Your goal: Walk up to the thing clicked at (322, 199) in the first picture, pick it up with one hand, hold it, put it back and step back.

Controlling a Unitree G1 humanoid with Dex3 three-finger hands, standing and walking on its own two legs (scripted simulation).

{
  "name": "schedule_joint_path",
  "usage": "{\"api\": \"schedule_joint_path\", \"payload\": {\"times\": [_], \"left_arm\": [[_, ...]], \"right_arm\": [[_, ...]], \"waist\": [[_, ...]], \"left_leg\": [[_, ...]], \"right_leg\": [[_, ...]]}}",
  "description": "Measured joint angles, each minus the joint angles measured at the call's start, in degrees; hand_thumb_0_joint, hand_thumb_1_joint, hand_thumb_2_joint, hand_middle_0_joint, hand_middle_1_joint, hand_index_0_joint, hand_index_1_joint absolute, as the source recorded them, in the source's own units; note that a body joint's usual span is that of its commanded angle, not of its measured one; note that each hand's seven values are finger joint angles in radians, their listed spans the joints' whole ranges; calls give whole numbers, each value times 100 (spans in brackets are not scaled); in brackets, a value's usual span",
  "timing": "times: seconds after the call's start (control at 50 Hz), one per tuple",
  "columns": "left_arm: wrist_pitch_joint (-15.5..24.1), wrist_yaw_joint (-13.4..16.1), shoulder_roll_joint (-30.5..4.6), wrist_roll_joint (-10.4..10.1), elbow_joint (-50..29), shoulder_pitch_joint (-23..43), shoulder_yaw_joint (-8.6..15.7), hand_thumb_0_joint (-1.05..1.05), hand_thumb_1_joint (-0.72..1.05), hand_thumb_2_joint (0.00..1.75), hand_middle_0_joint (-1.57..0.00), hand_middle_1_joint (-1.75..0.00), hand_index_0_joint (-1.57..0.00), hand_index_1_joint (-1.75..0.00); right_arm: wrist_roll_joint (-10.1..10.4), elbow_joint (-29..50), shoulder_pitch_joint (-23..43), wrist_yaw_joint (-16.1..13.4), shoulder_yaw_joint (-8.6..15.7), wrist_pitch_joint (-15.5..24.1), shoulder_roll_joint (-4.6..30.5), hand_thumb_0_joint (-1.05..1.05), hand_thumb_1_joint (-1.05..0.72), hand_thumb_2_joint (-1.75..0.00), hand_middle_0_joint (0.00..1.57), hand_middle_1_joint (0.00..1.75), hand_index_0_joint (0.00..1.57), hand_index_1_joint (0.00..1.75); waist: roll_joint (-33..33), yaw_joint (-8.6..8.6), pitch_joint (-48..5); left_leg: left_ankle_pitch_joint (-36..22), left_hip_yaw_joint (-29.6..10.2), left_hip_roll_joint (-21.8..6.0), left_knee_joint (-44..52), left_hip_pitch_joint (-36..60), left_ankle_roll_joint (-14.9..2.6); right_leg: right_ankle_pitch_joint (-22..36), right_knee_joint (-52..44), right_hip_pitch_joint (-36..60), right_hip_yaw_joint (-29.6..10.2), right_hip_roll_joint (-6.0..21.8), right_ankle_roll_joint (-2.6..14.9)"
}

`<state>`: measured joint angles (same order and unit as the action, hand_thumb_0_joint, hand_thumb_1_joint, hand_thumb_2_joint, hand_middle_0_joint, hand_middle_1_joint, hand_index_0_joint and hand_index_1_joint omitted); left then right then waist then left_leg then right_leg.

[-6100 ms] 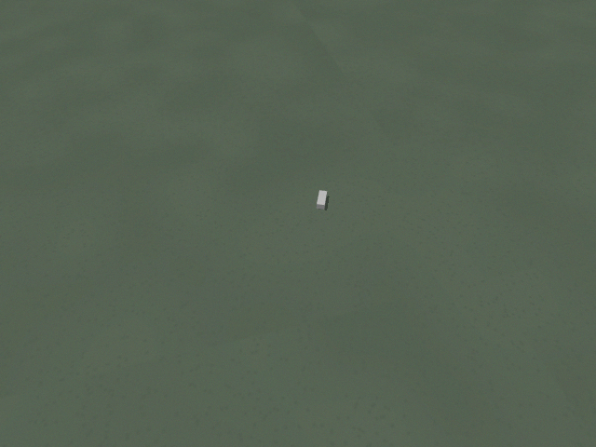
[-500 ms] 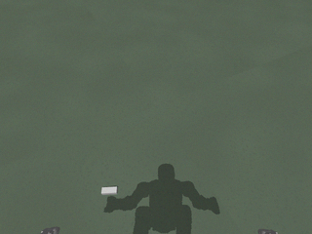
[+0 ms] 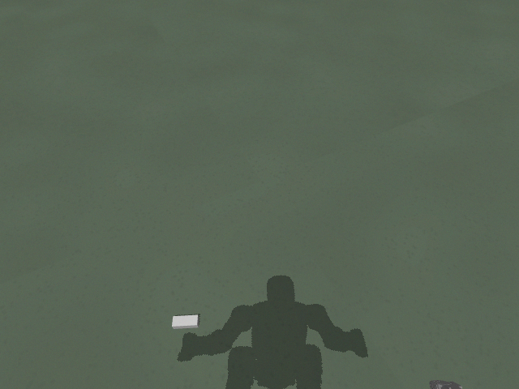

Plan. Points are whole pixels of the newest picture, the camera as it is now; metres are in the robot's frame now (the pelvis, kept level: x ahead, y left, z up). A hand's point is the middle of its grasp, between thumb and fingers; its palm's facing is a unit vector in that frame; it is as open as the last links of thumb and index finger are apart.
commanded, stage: walk up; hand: left
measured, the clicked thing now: (185, 321) +0.45 +0.31 -0.76
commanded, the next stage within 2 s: stand in 0.36 s
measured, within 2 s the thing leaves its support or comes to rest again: neither
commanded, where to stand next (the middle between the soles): +0.07 +0.03 m, yaw -1 degrees
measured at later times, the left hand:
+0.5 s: hand out of the picture +0.10 +0.25 -0.15, palm faces -0.01 -0.94 -0.35, open 7.4 cm
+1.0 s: hand out of the picture +0.09 +0.24 -0.15, palm faces -0.01 -0.94 -0.35, open 7.4 cm
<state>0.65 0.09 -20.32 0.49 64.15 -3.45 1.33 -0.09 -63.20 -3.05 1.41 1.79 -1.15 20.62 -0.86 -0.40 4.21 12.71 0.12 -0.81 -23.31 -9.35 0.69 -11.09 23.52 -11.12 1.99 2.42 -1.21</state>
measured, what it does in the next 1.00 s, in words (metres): stands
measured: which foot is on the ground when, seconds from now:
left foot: down 0.00-1.00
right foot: down 0.00-1.00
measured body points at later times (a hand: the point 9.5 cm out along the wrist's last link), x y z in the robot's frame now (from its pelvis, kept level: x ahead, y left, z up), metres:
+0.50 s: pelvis +0.01 +0.00 +0.00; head +0.02 -0.01 +0.45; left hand +0.10 +0.30 -0.12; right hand +0.09 -0.30 -0.13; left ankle +0.00 +0.13 -0.74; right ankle +0.02 -0.13 -0.74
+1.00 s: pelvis +0.02 -0.01 +0.00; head +0.02 -0.02 +0.45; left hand +0.09 +0.29 -0.12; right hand +0.10 -0.31 -0.13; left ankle +0.00 +0.13 -0.74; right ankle +0.02 -0.13 -0.74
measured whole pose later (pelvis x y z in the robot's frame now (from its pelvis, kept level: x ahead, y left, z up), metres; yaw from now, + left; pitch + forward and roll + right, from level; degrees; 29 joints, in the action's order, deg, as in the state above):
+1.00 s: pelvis +0.02 -0.01 +0.00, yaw +0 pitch -2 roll +0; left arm 0.7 -0.5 -19.7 0.4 65.7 -6.1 0.5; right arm -0.8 -64.9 -5.2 0.4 0.0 0.8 20.5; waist -1.1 -0.3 2.3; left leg 11.3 -0.3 -2.2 -17.8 -5.0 2.1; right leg -10.1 18.6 -7.0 2.7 1.0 -0.2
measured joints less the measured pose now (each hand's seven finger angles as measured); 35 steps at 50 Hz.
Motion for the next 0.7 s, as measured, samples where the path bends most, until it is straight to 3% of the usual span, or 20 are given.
{"api": "schedule_joint_path", "payload": {"times": [0.36, 0.7], "left_arm": [[-30, -7, -22, 9, -106, 95, 10, 0, 90, 90, -20, -30, -21, -30], [-6, -89, 93, -6, 161, -252, -83, 0, 90, 90, -20, -30, -21, -30]], "right_arm": [[-25, 13, -142, -1, 2, -6, 7, 0, -90, -90, 20, 30, 20, 30], [-79, -186, -242, -78, -138, 216, -66, 0, -90, -90, 20, 30, 20, 30]], "waist": [[47, 65, -25], [15, 27, -181]], "left_leg": [[-4, 18, 16, 18, 33, -11], [-165, -30, -68, 515, 385, 79]], "right_leg": [[-10, 21, 9, -19, 16, -6], [123, -454, 365, 47, -74, 50]]}}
